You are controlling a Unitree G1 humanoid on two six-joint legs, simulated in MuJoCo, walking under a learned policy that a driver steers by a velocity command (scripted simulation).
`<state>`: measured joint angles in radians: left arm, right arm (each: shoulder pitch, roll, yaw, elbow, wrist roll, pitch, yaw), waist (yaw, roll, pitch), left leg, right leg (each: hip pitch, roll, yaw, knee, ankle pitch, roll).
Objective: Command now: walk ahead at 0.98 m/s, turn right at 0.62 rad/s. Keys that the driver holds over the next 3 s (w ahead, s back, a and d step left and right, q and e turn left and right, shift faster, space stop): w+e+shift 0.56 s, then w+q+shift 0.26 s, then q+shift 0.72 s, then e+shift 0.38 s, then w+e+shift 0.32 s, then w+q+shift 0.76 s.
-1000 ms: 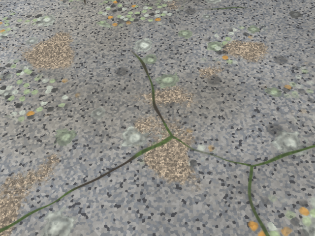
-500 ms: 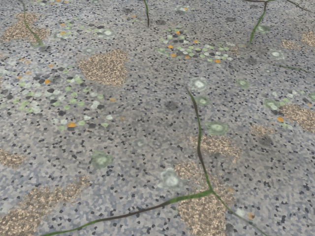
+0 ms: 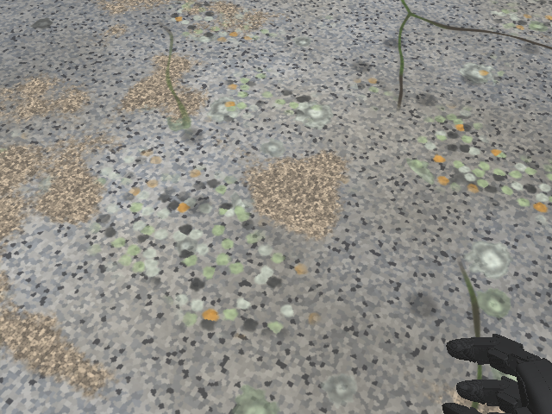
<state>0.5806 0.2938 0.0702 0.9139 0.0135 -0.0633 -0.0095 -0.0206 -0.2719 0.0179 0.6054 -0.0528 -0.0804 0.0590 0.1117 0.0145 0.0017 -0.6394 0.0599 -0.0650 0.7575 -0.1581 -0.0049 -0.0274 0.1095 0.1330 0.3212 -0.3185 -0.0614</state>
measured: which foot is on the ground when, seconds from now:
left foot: up 0.00-0.08, down 0.10-0.52, up 0.54-0.94, down 0.96-1.00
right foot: down 0.00-0.10, up 0.12-0.50, down 0.52-0.96, up 0.98-1.00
